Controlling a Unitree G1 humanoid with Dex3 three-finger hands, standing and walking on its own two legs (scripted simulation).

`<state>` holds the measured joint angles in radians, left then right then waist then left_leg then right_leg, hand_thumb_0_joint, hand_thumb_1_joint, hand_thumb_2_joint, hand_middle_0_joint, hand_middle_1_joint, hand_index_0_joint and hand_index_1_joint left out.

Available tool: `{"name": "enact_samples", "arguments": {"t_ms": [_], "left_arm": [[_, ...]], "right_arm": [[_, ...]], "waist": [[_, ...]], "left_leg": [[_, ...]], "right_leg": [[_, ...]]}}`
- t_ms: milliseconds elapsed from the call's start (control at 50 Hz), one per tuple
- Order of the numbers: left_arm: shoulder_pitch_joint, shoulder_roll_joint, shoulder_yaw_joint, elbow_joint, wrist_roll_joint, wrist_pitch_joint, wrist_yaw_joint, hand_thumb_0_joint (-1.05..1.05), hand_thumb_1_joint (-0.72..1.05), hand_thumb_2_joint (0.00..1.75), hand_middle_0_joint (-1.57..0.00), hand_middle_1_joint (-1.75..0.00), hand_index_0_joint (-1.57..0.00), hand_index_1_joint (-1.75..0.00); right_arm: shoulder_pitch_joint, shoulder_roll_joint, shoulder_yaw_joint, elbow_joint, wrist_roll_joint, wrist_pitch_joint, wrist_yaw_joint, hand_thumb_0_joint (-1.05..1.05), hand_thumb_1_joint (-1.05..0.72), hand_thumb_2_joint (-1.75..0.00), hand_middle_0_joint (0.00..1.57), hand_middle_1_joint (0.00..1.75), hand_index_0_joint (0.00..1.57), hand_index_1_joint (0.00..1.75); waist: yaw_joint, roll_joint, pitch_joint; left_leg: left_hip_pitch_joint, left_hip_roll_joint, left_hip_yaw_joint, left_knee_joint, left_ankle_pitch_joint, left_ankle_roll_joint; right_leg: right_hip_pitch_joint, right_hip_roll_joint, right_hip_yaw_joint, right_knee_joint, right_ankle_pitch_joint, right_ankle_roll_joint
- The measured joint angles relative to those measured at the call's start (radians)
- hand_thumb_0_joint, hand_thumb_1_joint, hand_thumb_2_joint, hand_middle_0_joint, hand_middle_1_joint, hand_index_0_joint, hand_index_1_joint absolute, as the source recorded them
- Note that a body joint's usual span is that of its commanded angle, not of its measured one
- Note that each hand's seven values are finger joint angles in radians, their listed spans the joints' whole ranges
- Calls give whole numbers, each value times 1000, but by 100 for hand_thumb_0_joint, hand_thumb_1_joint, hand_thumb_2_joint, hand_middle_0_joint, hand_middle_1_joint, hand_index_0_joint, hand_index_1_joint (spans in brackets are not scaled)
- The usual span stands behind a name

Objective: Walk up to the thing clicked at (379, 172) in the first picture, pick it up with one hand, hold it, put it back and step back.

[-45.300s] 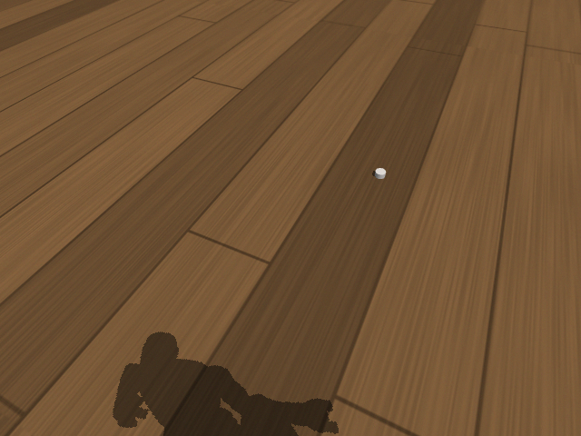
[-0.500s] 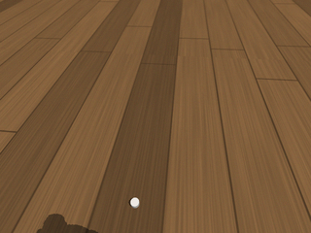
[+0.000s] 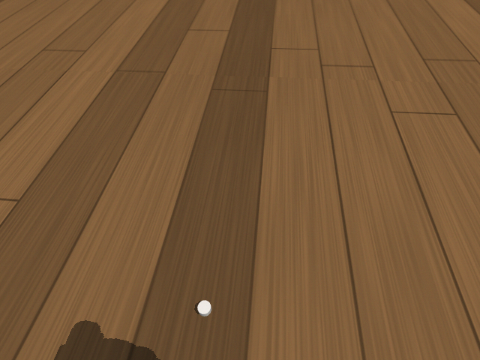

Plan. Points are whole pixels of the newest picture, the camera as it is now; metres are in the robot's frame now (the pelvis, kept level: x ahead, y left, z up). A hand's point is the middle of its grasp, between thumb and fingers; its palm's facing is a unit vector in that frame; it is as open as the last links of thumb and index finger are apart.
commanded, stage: stand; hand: left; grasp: from above
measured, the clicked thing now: (204, 308) +0.46 +0.21 -0.77
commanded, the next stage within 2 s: step back in 1.20 s
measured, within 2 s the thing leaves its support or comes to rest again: neither
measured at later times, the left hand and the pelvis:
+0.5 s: hand out of the picture +0.09 +0.24 -0.16, palm faces +0.01 -0.94 -0.34, open 7.4 cm; pelvis +0.01 +0.00 +0.00, yaw +0 degrees
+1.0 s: hand out of the picture +0.08 +0.24 -0.16, palm faces -0.01 -0.94 -0.34, open 7.4 cm; pelvis +0.01 -0.01 +0.00, yaw +0 degrees
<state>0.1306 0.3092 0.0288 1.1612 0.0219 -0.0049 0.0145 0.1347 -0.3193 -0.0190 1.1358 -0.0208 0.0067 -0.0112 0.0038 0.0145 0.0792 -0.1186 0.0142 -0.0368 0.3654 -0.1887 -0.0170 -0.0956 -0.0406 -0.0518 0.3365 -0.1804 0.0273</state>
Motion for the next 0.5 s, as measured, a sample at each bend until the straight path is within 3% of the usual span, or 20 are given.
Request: {"name": "enact_samples", "arguments": {"t_ms": [500], "left_arm": [[-39, 7, 1, -15, -7, -1, -6, 1, 91, 90, -20, -30, -20, -30]], "right_arm": [[-34, -11, 9, -4, 3, -9, 0, 0, -91, -90, 20, 30, 20, 30]], "waist": [[-2, 1, -11]], "left_leg": [[23, 4, 4, -27, -3, -6]], "right_leg": [[15, 4, 3, -13, -9, -4]]}}
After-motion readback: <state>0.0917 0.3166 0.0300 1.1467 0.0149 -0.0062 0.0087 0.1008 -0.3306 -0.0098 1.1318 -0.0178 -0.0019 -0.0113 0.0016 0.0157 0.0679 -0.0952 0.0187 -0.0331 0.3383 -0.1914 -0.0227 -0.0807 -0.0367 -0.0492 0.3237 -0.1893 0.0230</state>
